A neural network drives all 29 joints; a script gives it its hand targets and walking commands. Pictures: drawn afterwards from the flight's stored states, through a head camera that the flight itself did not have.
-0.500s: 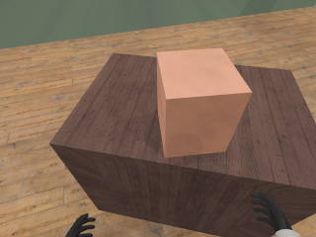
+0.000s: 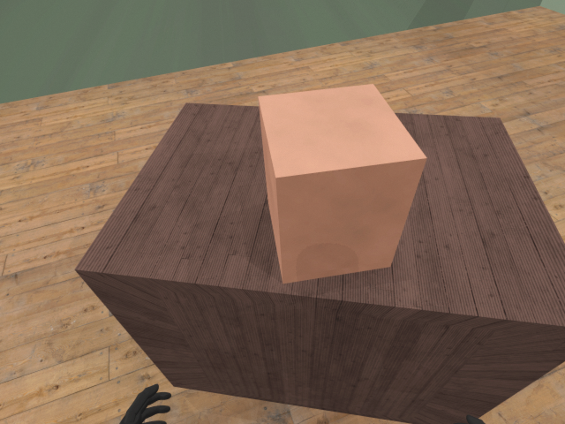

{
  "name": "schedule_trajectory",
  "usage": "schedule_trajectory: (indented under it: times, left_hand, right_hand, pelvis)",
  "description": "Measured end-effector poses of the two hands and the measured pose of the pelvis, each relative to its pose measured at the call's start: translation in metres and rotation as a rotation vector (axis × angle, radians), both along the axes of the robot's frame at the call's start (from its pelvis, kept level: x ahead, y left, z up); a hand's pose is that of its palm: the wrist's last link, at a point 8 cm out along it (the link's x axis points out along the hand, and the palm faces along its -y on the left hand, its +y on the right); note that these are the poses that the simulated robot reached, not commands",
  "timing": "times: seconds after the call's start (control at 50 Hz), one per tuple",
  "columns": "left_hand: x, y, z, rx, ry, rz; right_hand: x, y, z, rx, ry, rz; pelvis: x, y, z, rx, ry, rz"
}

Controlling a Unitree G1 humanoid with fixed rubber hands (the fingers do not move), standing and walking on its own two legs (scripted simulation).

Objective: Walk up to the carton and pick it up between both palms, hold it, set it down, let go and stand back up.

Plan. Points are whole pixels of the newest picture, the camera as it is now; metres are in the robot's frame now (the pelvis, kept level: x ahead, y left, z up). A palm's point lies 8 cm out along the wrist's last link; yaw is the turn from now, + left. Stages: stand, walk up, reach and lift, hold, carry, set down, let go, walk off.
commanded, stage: stand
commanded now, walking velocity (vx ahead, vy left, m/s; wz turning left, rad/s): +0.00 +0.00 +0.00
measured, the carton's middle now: (327, 185) +0.48 -0.05 +0.07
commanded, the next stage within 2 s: none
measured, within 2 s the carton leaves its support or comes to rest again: neither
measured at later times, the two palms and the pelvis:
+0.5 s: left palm out of the picture +0.09 +0.25 -0.10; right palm out of the picture +0.06 -0.26 -0.10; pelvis -0.01 +0.00 +0.00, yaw -1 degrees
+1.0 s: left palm out of the picture +0.11 +0.25 -0.10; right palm out of the picture +0.06 -0.26 -0.11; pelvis +0.00 +0.00 +0.00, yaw -2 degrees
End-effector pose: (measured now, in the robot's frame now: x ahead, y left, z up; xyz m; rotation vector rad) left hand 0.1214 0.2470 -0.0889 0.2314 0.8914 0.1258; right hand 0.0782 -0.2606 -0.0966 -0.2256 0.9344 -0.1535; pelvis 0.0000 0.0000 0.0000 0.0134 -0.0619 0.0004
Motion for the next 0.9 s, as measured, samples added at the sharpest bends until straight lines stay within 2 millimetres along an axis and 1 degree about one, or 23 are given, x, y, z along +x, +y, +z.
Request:
schedule_trajectory:
  times: [0.08,0.14,0.3,0.4,0.48,0.64,0.9]
  left_hand:
    - [-0.003,-0.002,-0.003,-0.011,0.003,0.003]
    - [-0.010,-0.002,-0.005,-0.010,0.019,0.007]
    - [-0.029,0.003,-0.007,0.009,0.074,0.020]
    - [-0.034,0.005,-0.007,0.019,0.093,0.023]
    - [-0.034,0.004,-0.006,0.022,0.096,0.020]
    - [-0.025,0.000,-0.005,0.017,0.075,0.009]
    - [-0.016,-0.001,-0.006,0.015,0.085,-0.012]
  right_hand:
    - [0.000,-0.003,0.004,-0.010,-0.008,-0.003]
    - [-0.002,-0.004,0.004,-0.012,-0.003,-0.004]
    - [-0.011,-0.002,-0.002,0.000,0.037,0.002]
    - [-0.014,0.000,-0.006,0.011,0.054,0.004]
    - [-0.015,0.000,-0.008,0.015,0.057,0.002]
    - [-0.015,-0.001,-0.009,0.016,0.057,-0.016]
    - [-0.025,-0.002,-0.010,0.011,0.103,-0.036]
  pelvis:
    - [-0.001,-0.002,0.000,-0.002,-0.002,-0.002]
    - [-0.003,-0.003,0.001,-0.003,0.000,-0.003]
    - [-0.007,-0.003,0.002,-0.003,0.008,-0.004]
    - [-0.008,-0.004,0.001,-0.001,0.013,-0.008]
    - [-0.007,-0.004,0.002,-0.001,0.013,-0.011]
    - [-0.003,-0.004,0.002,0.000,0.011,-0.017]
    - [0.000,-0.003,0.003,-0.001,0.020,-0.026]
